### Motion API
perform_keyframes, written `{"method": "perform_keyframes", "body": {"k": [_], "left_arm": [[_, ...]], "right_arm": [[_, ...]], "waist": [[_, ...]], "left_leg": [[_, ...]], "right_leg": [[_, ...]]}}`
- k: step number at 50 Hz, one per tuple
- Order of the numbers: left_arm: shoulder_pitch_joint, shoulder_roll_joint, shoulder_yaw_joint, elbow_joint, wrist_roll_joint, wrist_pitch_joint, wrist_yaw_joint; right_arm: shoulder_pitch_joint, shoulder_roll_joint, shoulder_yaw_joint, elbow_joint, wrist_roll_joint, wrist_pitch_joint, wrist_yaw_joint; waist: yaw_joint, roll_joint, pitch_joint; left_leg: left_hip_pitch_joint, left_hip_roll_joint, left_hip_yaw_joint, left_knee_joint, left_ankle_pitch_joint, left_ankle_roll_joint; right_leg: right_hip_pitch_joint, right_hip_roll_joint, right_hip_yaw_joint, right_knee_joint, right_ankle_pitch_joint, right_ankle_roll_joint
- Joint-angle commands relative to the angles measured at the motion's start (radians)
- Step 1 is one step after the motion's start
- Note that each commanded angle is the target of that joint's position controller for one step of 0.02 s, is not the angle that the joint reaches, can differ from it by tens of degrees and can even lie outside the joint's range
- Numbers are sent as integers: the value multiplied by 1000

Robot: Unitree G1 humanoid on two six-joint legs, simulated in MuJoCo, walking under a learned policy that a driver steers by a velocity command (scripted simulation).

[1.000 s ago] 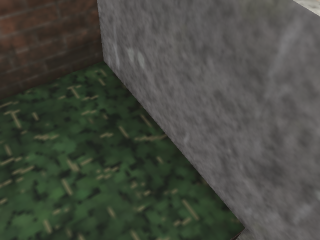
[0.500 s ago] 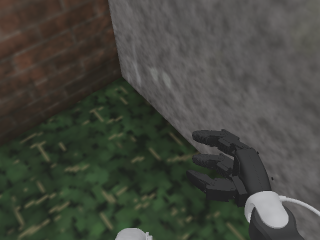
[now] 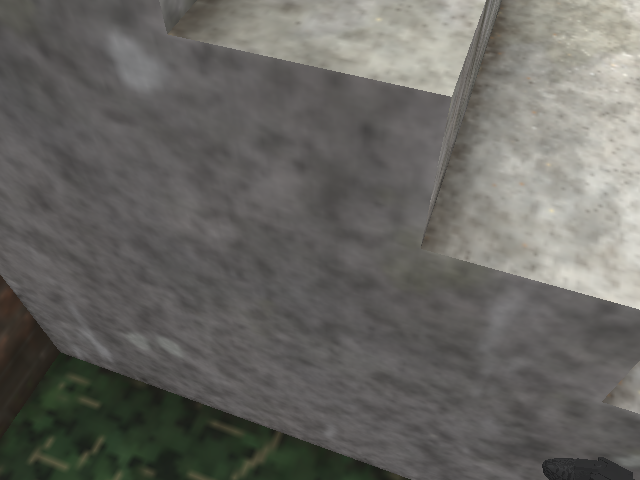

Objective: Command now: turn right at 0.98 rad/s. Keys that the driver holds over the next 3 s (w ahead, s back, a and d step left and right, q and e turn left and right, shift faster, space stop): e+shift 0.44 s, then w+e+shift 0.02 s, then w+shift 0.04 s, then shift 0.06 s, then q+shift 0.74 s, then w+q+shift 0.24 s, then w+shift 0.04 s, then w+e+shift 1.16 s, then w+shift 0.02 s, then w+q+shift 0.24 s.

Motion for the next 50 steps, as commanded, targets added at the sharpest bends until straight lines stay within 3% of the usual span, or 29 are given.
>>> {"method": "perform_keyframes", "body": {"k": [1,2,4,6,7,8,9,10,11,14,16,20,24,25,26,27,28,29,30,31,34,38,41,44,45,46,47,48,50], "left_arm": [[-300,183,25,-135,-20,-23,-37],[-234,189,34,-105,-21,-8,-58],[-94,183,34,-55,-27,8,-82],[-166,151,20,-90,-31,11,-92],[-182,81,-2,-124,-32,1,-90],[-95,5,-24,-131,-12,-4,-97],[-66,91,-8,-144,15,2,-115],[-80,116,2,-148,35,13,-124],[-102,116,-1,-133,47,21,-118],[-57,149,13,-69,12,61,-121],[-112,141,5,-81,-5,67,-118],[-217,90,-22,-126,-1,55,-136],[-176,95,-26,-110,-22,38,-153],[-128,92,-26,-88,-13,30,-149],[-44,87,-21,-44,0,15,-137],[-21,103,-18,-14,3,3,-125],[-12,265,9,-36,-17,-2,-116],[46,292,8,-46,-3,-12,-97],[-63,223,-20,-38,12,-18,-81],[-190,149,-50,-53,15,-22,-72],[-283,-30,-122,-61,-10,-49,-55],[-213,66,-89,-19,-14,-44,-34],[-180,70,-76,6,-25,-32,-34],[-225,84,-58,18,-32,-22,-31],[-221,87,-51,25,-34,-22,-29],[-206,78,-46,19,-15,-18,-29],[-270,11,-69,-28,-2,-15,-31],[-276,6,-74,-16,1,-15,-43],[-269,2,-82,2,-24,-39,-59]], "right_arm": [[-17,-151,-29,-80,84,-38,-70],[-21,-122,-16,-65,90,-28,-81],[30,-99,-8,-33,86,-1,-86],[172,-96,-12,8,74,-6,-82],[187,-151,-30,19,42,-2,-90],[167,-233,-39,19,23,7,-87],[137,-247,-56,-9,5,25,-84],[113,-221,-55,-8,10,26,-77],[54,-189,-52,-2,21,20,-80],[-87,-153,-51,-7,37,40,-61],[-21,-177,-66,28,38,43,-54],[67,-212,-77,126,29,33,-34],[63,-252,-93,163,29,25,-11],[81,-249,-93,181,46,31,-14],[99,-235,-88,196,57,39,-22],[164,-197,-79,225,51,44,-17],[94,-103,-49,121,35,58,-9],[-33,-155,-52,97,29,66,-17],[-14,-170,-58,135,50,75,-17],[43,-153,-53,190,68,71,-9],[177,-147,-50,331,59,69,8],[94,-147,-47,323,50,54,39],[58,-133,-41,311,49,38,61],[97,-105,-35,326,49,30,52],[102,-125,-39,327,41,22,49],[137,-185,-49,332,38,11,38],[213,-288,-80,340,36,7,23],[245,-284,-88,351,26,11,8],[114,-221,-84,317,31,31,-6]], "waist": [[-114,-59,-41],[-68,-87,-109],[-25,-113,-229],[-100,-94,-253],[-101,22,-242],[-47,226,-230],[-49,292,-292],[-29,217,-291],[-21,207,-240],[33,175,-133],[-8,149,-106],[-60,195,-69],[-62,244,-113],[-48,247,-120],[-7,165,-136],[1,-25,-98],[4,-372,-85],[71,-272,-141],[-17,-215,-93],[-82,-242,-61],[-119,-228,-113],[-70,-185,-76],[-40,-171,-82],[-74,-147,-64],[-81,-104,-51],[-68,47,-53],[-112,271,-19],[-122,208,-66],[-64,91,-52]], "left_leg": [[248,9,68,-596,-74,-40],[331,-45,118,-703,-21,-47],[316,-69,83,-724,25,-32],[516,-22,61,-983,178,-12],[678,119,-12,-1009,272,1],[734,403,-220,-974,546,46],[570,555,-330,-1015,806,232],[567,565,-323,-1040,884,296],[502,487,-234,-1039,807,295],[419,286,47,-1014,638,200],[418,289,81,-1027,547,198],[437,339,120,-1084,175,185],[382,343,182,-1101,-13,141],[375,344,196,-1068,41,123],[332,318,233,-956,75,85],[231,251,300,-762,-13,39],[-107,76,344,-523,-356,-46],[-45,52,147,-417,-343,-35],[0,64,92,-403,-229,-11],[39,59,83,-435,-121,14],[231,13,81,-450,-17,27],[178,-7,105,-541,-51,49],[189,6,134,-643,-97,56],[289,-10,169,-861,2,75],[330,6,102,-959,98,94],[420,151,-147,-998,386,143],[439,291,-438,-1040,684,294],[465,334,-472,-1091,595,363],[405,232,-351,-1124,301,299]], "right_leg": [[-73,-112,154,-262,788,-101],[0,-80,142,-235,762,-77],[214,-140,242,-114,795,-50],[69,-104,297,-45,502,12],[-100,-57,283,42,228,48],[-255,33,156,307,-353,69],[-233,10,70,608,-439,113],[-277,-36,95,777,-387,130],[-273,-52,122,865,-316,153],[-214,-72,72,874,-158,208],[-177,-78,38,783,-140,218],[-126,-146,-8,448,-162,191],[99,-121,-101,131,-232,146],[157,-117,-98,9,-192,119],[275,-86,-96,-154,-152,95],[335,-132,26,-295,-88,79],[381,-471,479,-278,243,-32],[261,-537,508,-308,460,-133],[215,-483,361,-285,481,-111],[186,-403,242,-284,421,-44],[167,-330,68,-282,450,21],[248,-374,64,-235,362,7],[296,-421,100,-215,342,-26],[263,-400,68,-170,249,9],[227,-355,38,-117,139,54],[89,-242,-44,60,-59,118],[-109,-55,-24,207,-292,151],[-149,-62,80,388,-379,144],[-137,-100,121,356,-226,134]]}}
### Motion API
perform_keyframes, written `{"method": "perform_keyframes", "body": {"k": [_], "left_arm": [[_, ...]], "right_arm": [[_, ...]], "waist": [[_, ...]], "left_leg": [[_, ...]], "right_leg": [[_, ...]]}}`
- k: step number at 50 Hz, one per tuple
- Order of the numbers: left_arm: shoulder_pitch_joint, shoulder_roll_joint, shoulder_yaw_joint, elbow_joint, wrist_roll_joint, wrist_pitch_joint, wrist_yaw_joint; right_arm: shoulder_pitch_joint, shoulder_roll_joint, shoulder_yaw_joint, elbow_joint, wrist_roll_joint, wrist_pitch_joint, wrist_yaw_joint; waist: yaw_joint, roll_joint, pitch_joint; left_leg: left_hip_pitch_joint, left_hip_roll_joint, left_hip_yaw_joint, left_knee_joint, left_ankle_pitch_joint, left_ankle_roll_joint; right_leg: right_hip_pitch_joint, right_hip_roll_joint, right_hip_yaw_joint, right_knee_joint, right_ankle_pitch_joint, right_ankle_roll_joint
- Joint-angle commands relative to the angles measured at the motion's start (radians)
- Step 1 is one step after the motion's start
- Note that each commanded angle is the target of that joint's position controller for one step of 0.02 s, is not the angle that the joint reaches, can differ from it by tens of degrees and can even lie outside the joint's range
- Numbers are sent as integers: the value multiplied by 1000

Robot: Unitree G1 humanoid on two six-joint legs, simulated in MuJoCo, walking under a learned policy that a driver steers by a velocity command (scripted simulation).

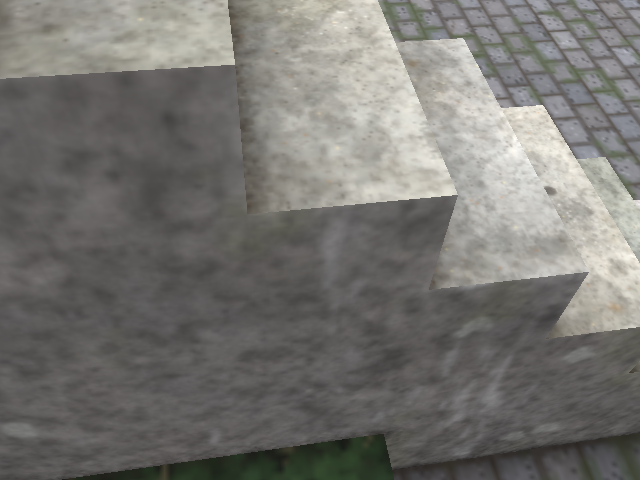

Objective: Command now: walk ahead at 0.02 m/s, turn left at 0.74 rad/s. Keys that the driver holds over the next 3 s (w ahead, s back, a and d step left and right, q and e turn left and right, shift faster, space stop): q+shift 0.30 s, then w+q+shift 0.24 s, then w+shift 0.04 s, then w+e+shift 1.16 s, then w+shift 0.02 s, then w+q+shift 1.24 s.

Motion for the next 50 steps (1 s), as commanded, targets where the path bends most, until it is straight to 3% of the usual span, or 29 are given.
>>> {"method": "perform_keyframes", "body": {"k": [1,3,8,12,13,14,15,16,19,24,25,26,28,32,33,34,35,36,37,38,39,40,42,44,46,47,48,49,50], "left_arm": [[-34,63,8,-66,-6,-32,-18],[-18,79,6,-39,7,-28,-27],[-6,82,-7,-35,-12,-41,-19],[142,106,1,34,-21,-53,1],[197,150,17,50,-5,-58,9],[175,232,37,23,18,-47,25],[92,272,46,5,57,-36,28],[90,185,35,1,51,-40,23],[63,127,19,-3,24,-69,6],[214,168,33,89,23,-81,-1],[182,154,37,75,23,-89,1],[128,124,25,95,9,-81,13],[200,169,51,123,19,-84,-6],[173,184,82,137,8,-86,-41],[145,174,79,140,0,-74,-43],[176,120,60,141,7,-70,-46],[217,29,27,122,21,-64,-51],[303,-5,8,159,22,-37,-45],[277,151,62,158,32,-24,-19],[245,195,81,172,33,-19,-7],[260,190,87,198,28,-14,4],[279,163,85,209,33,-10,8],[266,79,69,199,40,-19,2],[291,40,58,194,30,-25,-17],[379,42,56,215,47,-27,-21],[471,67,62,238,66,-29,-23],[471,180,79,213,82,-25,-14],[426,263,88,185,46,-11,7],[324,199,82,193,-1,12,18]], "right_arm": [[-45,-173,-47,-69,2,8,-26],[-30,-173,-53,-78,12,8,-15],[-13,-206,-75,-82,4,13,-9],[-117,-203,-72,-103,17,12,-9],[-127,-180,-63,-118,26,2,-5],[-109,-100,-45,-136,61,-18,-3],[-100,-149,-52,-141,35,-28,-10],[-113,-225,-67,-123,10,-28,-9],[-57,-186,-59,-79,-6,8,21],[-246,-133,-28,-137,0,-4,57],[-245,-129,-27,-125,7,-18,53],[-229,-90,-16,-143,2,-32,49],[-226,-82,-4,-160,16,-38,57],[-170,-96,9,-119,21,-20,43],[-94,-92,14,-84,15,-25,36],[-28,-138,10,-42,-8,-44,24],[14,-186,17,-31,-18,-60,10],[-27,-174,31,-28,34,-58,-15],[-101,-283,-32,-66,46,-10,11],[-149,-202,-11,-85,17,6,22],[-185,-132,7,-90,-2,5,22],[-182,-103,15,-80,2,-2,7],[-159,-96,17,-62,7,-22,-17],[-184,-103,10,-61,12,-26,-27],[-246,-84,11,-86,15,-42,-49],[-264,-92,5,-91,22,-43,-62],[-258,-76,9,-107,27,-38,-70],[-234,-91,8,-148,6,-38,-52],[-318,-52,24,-172,59,-55,-48]], "waist": [[52,153,-5],[20,127,-84],[-6,156,-119],[70,164,-109],[84,115,-100],[83,-136,-148],[57,-201,-129],[47,-63,-127],[11,-90,-108],[114,-57,-5],[126,-37,18],[68,-88,73],[95,-151,-26],[79,-162,-100],[29,-119,-115],[17,30,-165],[32,264,-238],[54,367,-351],[39,400,-228],[28,366,-155],[47,310,-105],[68,275,-69],[76,157,-64],[100,89,-97],[175,45,-124],[237,-60,-98],[223,-343,-12],[184,-414,18],[143,-365,83]], "left_leg": [[77,241,-406,-302,270,170],[153,208,-379,-269,318,150],[121,168,-463,-287,150,111],[-77,83,-497,-305,-50,14],[-215,11,-434,-220,-131,-39],[-357,-97,-257,77,-210,-85],[-415,-96,-102,361,-231,-94],[-365,1,-97,484,-152,-93],[-404,45,-100,669,-14,-66],[-541,132,-25,585,68,-62],[-540,137,-23,544,86,-73],[-444,144,14,466,38,-94],[-313,131,56,348,10,-73],[-37,84,70,47,-23,-67],[88,59,74,-107,71,-63],[279,100,10,-208,232,-70],[468,391,-254,-177,765,-60],[336,451,-262,-191,810,65],[278,283,-106,-228,318,196],[203,265,-80,-262,75,192],[118,234,-25,-273,12,174],[67,235,9,-267,44,159],[63,264,21,-248,175,162],[58,279,43,-187,251,161],[-69,262,83,-106,139,127],[-217,203,132,52,0,71],[-488,84,159,320,-232,-6],[-504,3,13,383,-342,-39],[-356,46,-17,487,-280,-56]], "right_leg": [[-167,10,66,32,60,6],[-137,34,43,-14,103,14],[-25,68,59,-192,134,4],[252,80,41,-494,228,-31],[391,11,91,-583,207,-55],[478,-235,336,-657,142,-133],[340,-435,477,-688,289,-250],[287,-423,407,-690,326,-258],[298,-290,205,-667,261,-189],[363,-303,92,-693,200,-156],[370,-299,54,-676,362,-168],[287,-239,-79,-566,770,-200],[307,-269,-139,-489,985,-222],[247,-242,-117,-454,732,-165],[207,-212,-127,-390,667,-136],[114,-180,-138,-298,532,-96],[-60,-124,-153,-146,-17,-52],[55,-100,-36,-146,-109,-34],[-44,-33,-120,22,-128,-54],[-121,-41,-106,82,-90,-49],[-98,-50,-105,122,-71,-47],[-81,-63,-107,106,-51,-49],[-76,-74,-128,78,-38,-54],[-11,-95,-135,-24,2,-82],[178,-97,-140,-174,137,-114],[313,-126,-31,-348,237,-129],[366,-352,403,-531,225,-170],[235,-514,748,-700,418,-308],[103,-385,476,-619,577,-382]]}}
Over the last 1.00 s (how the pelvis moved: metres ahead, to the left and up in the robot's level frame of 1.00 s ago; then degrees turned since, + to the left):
-0.06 0.09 0.01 -22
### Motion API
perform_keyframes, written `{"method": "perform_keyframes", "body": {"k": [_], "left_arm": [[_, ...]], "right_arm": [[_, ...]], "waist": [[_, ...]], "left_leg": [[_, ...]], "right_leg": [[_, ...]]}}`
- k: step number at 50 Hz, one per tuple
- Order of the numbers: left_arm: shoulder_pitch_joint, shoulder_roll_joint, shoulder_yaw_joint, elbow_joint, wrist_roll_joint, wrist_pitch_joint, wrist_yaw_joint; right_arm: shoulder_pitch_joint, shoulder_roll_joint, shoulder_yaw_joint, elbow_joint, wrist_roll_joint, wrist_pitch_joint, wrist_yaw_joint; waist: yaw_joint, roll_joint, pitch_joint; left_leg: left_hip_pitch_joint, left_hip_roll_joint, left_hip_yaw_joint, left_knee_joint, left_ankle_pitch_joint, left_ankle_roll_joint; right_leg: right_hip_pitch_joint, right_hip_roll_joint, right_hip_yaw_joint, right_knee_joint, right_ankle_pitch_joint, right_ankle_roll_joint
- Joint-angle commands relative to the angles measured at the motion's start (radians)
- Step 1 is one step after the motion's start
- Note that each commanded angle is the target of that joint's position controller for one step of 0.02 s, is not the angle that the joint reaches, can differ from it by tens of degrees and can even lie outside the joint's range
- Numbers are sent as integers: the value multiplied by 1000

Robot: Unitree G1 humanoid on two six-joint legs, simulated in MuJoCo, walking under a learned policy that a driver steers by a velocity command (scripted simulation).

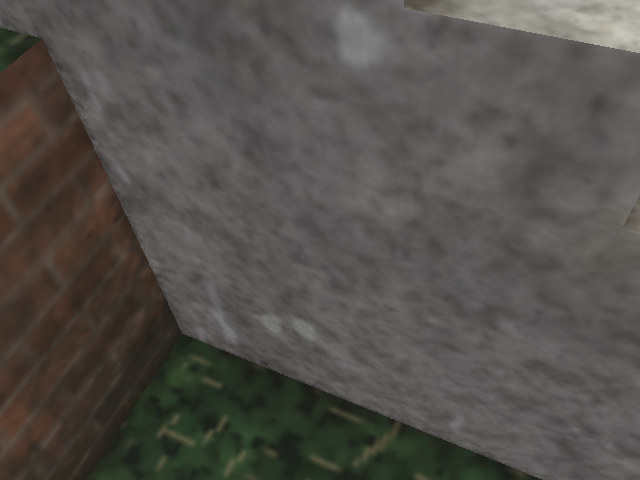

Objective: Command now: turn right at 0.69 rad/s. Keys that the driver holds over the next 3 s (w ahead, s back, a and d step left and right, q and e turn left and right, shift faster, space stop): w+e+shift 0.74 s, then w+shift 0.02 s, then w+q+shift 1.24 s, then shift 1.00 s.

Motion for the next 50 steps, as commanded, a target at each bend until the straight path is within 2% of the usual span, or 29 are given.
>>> {"method": "perform_keyframes", "body": {"k": [1,3,4,5,9,11,12,13,14,16,19,22,26,27,28,29,30,31,33,38,41,42,43,44,45,46,47,48,50], "left_arm": [[-30,195,39,-42,-48,30,19],[-103,185,44,-77,-31,30,7],[-67,170,40,-71,-30,31,2],[-55,201,47,-69,-34,26,-6],[-104,236,63,-90,-19,25,-19],[-187,208,58,-128,-37,35,-32],[-205,133,38,-146,-44,27,-33],[-155,104,25,-192,-26,27,-32],[-175,196,36,-191,-9,28,-38],[-166,184,34,-174,-15,35,-49],[-169,177,26,-182,-20,60,-66],[-251,146,5,-214,-28,66,-72],[-317,139,-12,-240,-33,65,-99],[-410,184,-8,-276,-6,86,-146],[-416,179,-6,-284,15,90,-154],[-412,166,-9,-282,14,89,-158],[-386,154,-8,-279,-2,85,-160],[-376,139,-15,-279,-7,80,-168],[-391,136,-16,-274,-4,77,-178],[-419,105,-31,-298,-10,94,-186],[-282,69,-40,-249,-31,115,-171],[-167,59,-40,-188,-18,116,-168],[-50,95,-28,-96,-1,101,-177],[-53,278,-1,-128,26,88,-177],[-166,272,-11,-146,16,74,-163],[-237,202,-35,-160,25,62,-143],[-306,160,-43,-164,22,56,-117],[-330,137,-42,-169,0,51,-93],[-348,62,-58,-188,-20,24,-74]], "right_arm": [[-99,-83,-12,-140,44,-38,5],[-40,-97,-17,-105,26,-40,4],[-44,-84,-12,-88,23,-29,-1],[-61,-72,-10,-90,29,-22,-5],[-4,-80,-8,-62,33,-9,-27],[128,-79,-4,-3,17,-35,-33],[184,-147,-21,14,-2,-46,-38],[117,-256,-37,-26,-33,-33,-49],[90,-204,-28,-43,-30,-25,-51],[6,-140,-9,-61,-23,-24,-45],[13,-144,-14,-49,-16,-28,-17],[75,-155,-11,0,-5,-30,-4],[105,-232,-40,35,-24,-45,30],[266,-352,-92,99,-27,-19,-24],[337,-361,-101,146,-14,-1,-50],[342,-348,-102,161,-14,8,-61],[300,-333,-105,163,-21,18,-65],[268,-320,-108,161,-23,13,-61],[273,-304,-115,173,-28,8,-50],[275,-360,-156,183,-33,16,-43],[194,-365,-169,165,-42,45,-39],[157,-344,-165,152,-41,56,-42],[146,-287,-154,152,-50,69,-42],[141,-165,-112,75,-37,96,-26],[84,-199,-114,65,-35,116,-22],[117,-218,-124,73,-19,116,-12],[195,-233,-128,102,-20,97,-2],[256,-254,-134,124,-36,84,13],[302,-241,-134,151,-60,81,29]], "waist": [[-57,-327,50],[-89,-177,-60],[-58,-96,-96],[-60,-70,-96],[-57,-146,-99],[-104,-97,-101],[-127,95,-81],[-82,320,-134],[-81,207,-159],[-38,110,-72],[-33,123,-68],[-57,126,-105],[-75,124,-118],[-157,58,-111],[-157,-20,-134],[-151,-27,-128],[-126,0,-118],[-108,60,-106],[-111,84,-109],[-93,157,-69],[-15,230,-76],[44,168,-86],[122,-70,-98],[163,-519,-96],[130,-447,9],[68,-362,-2],[-14,-316,-46],[-61,-288,-88],[-71,-220,-91]], "left_leg": [[-201,5,-143,244,-13,-48],[-133,5,-126,161,96,-88],[-104,-1,-119,121,120,-103],[-80,-12,-121,37,130,-109],[95,-33,-115,-220,167,-110],[353,-23,-82,-448,295,-100],[468,164,-282,-555,245,-82],[380,455,-551,-607,378,59],[304,481,-542,-625,397,113],[219,375,-352,-613,413,114],[220,265,-140,-573,503,103],[282,268,-64,-554,493,126],[271,328,-8,-524,434,116],[467,509,-247,-593,414,148],[564,601,-324,-623,327,149],[565,615,-328,-640,256,135],[555,587,-281,-635,232,104],[518,556,-222,-620,217,84],[450,522,-125,-623,216,57],[376,541,-41,-649,104,44],[209,419,75,-639,32,-24],[100,341,139,-544,44,-39],[-35,218,230,-207,-47,-48],[-352,63,234,138,-326,-75],[-410,31,37,214,-235,-60],[-396,-9,-79,232,-125,-38],[-368,1,-111,211,-19,-34],[-346,16,-93,226,56,-41],[-284,24,-68,268,134,-49]], "right_leg": [[87,-253,484,-433,567,-269],[185,-170,351,-331,720,-197],[216,-160,333,-315,738,-180],[219,-140,333,-302,726,-169],[147,-129,405,-278,604,-114],[-29,-45,394,-236,380,-36],[-202,88,300,-32,57,15],[-283,150,140,262,-224,46],[-245,55,177,389,-165,51],[-244,24,166,496,-45,70],[-211,20,117,459,58,103],[-176,7,83,337,83,136],[-59,-12,41,128,56,127],[-277,-25,83,202,81,92],[-352,-80,163,240,41,76],[-360,-104,188,248,28,68],[-353,-121,191,248,40,62],[-327,-134,190,227,56,62],[-250,-122,147,171,58,66],[-192,-129,115,46,68,57],[57,-61,63,-157,49,14],[225,-3,12,-250,153,-1],[362,27,79,-315,80,-27],[390,-202,387,-534,-212,-104],[243,-210,392,-579,-114,-115],[229,-201,327,-552,-49,-88],[257,-183,266,-536,-22,-50],[309,-166,226,-522,-43,-33],[265,-172,174,-557,33,-40]]}}
Over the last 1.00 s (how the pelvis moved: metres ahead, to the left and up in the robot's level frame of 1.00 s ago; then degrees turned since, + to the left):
-0.02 0.08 -0.02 24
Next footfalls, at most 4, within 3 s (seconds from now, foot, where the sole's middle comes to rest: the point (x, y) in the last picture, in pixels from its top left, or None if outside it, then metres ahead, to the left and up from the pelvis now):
0.24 left None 0.11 0.13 -0.75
0.86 right None -0.15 -0.17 -0.75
1.30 left None -0.02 -0.17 -0.75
1.70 right None -0.16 -0.49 -1.00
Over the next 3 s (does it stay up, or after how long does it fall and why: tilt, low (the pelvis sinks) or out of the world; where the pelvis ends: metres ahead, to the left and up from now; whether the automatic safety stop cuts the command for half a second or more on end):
stays up -0.24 -0.68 -0.22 its command is cut before an obstacle from the start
